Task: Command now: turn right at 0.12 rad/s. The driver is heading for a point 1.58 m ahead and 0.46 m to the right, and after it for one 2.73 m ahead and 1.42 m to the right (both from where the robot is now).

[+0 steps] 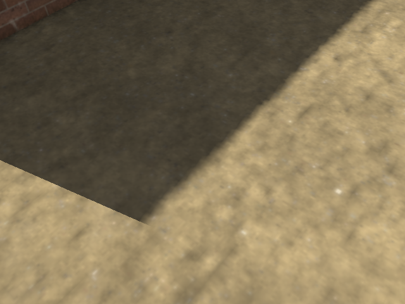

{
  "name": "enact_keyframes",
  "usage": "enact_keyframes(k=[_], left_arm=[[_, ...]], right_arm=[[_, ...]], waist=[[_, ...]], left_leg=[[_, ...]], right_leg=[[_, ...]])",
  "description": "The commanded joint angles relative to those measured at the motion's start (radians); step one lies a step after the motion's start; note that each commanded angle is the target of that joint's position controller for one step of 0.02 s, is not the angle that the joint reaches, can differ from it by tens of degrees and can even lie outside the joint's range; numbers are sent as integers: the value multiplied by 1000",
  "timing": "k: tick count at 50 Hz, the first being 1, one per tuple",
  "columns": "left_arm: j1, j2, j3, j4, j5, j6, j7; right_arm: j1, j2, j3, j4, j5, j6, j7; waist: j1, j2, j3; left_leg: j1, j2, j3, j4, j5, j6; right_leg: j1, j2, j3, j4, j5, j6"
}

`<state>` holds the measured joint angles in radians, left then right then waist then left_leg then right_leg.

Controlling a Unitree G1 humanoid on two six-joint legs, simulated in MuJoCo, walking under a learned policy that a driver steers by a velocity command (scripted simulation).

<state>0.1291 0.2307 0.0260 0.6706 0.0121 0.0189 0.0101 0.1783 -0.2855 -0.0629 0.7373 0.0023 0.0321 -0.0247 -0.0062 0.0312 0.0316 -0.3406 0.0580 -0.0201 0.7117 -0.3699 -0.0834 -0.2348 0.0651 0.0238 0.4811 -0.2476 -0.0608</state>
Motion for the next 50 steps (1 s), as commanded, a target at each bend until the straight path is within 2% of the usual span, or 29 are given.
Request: enact_keyframes(k=[1, 2, 3, 4, 5, 6, 7, 9, 14, 19, 36, 50], left_arm=[[-29, 132, 31, -28, -10, -12, -2], [0, 115, 24, -10, -9, -19, -3], [29, 102, 21, 2, 7, -28, -4], [78, 111, 30, 9, 8, -33, -8], [23, 134, 30, 19, 12, -30, -6], [-12, 137, 34, 18, 6, -25, -4], [-20, 120, 32, 22, 2, -19, 1], [-9, 112, 33, 34, 2, -6, 5], [12, 101, 36, 83, -3, -5, 9], [29, 104, 40, 138, -5, -6, 17], [42, 108, 39, 318, -11, -6, 31], [56, 97, 27, 407, -12, -7, 34]], right_arm=[[3, -66, -11, -54, -5, -24, 1], [17, -78, -8, -49, -20, -31, 3], [30, -124, -13, -55, -27, -35, -1], [2, -178, -29, -36, -15, -36, 2], [-17, -115, -18, -49, -9, -41, 11], [-19, -87, -8, -44, -17, -46, 14], [-27, -86, -6, -40, -22, -51, 15], [-15, -73, 0, -32, -20, -61, 13], [2, -74, 6, -15, -16, -61, 3], [9, -71, 11, 10, -14, -61, -1], [39, -60, 21, 137, -11, -58, -6], [73, -55, 33, 219, -8, -56, -11]], waist=[[-15, -136, -57], [-20, -95, -68], [2, -26, -92], [65, 102, -89], [14, 73, -82], [5, 60, -65], [6, 54, -62], [5, 45, -49], [-1, -9, -38], [1, -33, -32], [7, -26, -10], [8, -30, 4]], left_leg=[[118, -11, 15, -257, 145, 24], [207, 9, -18, -330, 305, 38], [279, 81, -90, -319, 506, 61], [223, 78, -69, -253, 425, 105], [162, 53, -60, -274, 298, 117], [137, 44, -55, -286, 245, 105], [126, 35, -49, -289, 239, 92], [126, 28, -39, -285, 242, 82], [130, 18, -32, -280, 229, 84], [132, 9, -27, -283, 233, 88], [139, -16, -11, -315, 235, 93], [134, -25, -9, -329, 218, 102]], right_leg=[[18, -239, 229, -111, 228, -142], [-13, -213, 219, -105, 191, -97], [-42, -163, 182, -66, 113, -45], [-24, -95, 109, -90, 47, -7], [29, -78, 88, -67, 32, 21], [34, -76, 84, -51, 31, 23], [41, -83, 86, -45, 56, 17], [34, -85, 92, -47, 89, 9], [33, -85, 91, -49, 110, 16], [45, -86, 88, -51, 135, 27], [71, -85, 71, -71, 158, 38], [60, -79, 53, -84, 140, 46]])
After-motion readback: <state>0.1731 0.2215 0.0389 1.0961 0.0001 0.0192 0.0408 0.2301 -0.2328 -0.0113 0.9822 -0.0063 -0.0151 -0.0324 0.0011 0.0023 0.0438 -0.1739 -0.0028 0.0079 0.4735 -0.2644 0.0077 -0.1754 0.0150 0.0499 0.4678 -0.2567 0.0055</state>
